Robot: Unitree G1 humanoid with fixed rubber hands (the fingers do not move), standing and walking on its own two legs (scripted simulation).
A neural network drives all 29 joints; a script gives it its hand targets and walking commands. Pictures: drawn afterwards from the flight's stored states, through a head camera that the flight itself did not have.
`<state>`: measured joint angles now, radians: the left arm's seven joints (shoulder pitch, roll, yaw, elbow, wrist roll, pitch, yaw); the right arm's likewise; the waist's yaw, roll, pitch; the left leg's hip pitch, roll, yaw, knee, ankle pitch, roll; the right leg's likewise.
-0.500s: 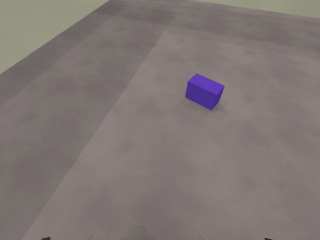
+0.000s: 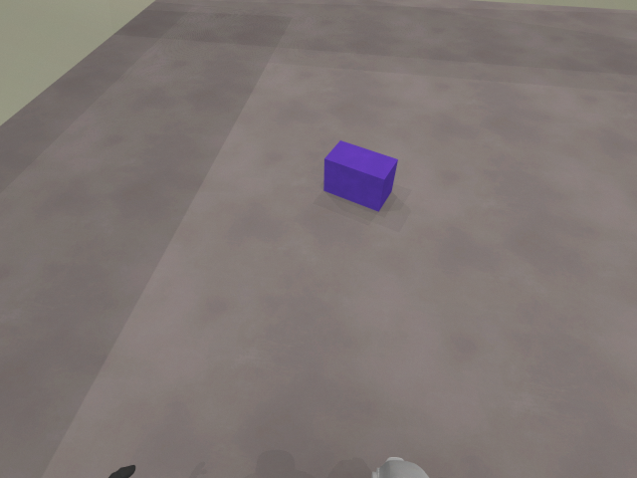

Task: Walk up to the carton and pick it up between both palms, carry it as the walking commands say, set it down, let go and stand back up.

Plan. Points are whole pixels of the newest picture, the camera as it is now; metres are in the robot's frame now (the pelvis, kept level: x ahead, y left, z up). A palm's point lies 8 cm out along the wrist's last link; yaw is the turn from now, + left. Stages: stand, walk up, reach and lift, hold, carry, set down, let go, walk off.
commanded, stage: walk up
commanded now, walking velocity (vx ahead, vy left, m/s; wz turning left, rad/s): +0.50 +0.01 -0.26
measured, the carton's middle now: (359, 175) +1.42 -0.21 -0.68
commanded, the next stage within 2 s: none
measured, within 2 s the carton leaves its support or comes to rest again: neither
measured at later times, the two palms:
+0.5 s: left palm out of the picture +0.14 +0.22 -0.13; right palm (484, 345) +0.34 -0.27 -0.12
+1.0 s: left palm (229, 222) +0.62 +0.19 -0.13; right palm (472, 361) +0.30 -0.24 -0.11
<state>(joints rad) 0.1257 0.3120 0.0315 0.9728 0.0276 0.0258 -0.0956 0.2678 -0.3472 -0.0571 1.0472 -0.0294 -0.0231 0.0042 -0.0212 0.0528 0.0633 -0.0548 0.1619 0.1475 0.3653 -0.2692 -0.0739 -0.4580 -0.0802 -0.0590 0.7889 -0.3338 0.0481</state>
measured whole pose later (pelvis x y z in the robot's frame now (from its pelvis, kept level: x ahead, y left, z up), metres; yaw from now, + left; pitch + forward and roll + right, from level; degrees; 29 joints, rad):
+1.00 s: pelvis +0.45 -0.02 +0.00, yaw -4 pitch +0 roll -3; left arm 0.04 0.22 0.05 0.93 0.02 0.03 -0.08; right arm 0.52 -0.20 -0.04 1.08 -0.02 -0.08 -0.01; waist -0.11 -0.01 0.08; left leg 0.04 0.13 0.15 0.28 -0.31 -0.06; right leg -0.64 -0.09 -0.08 0.84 -0.03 0.06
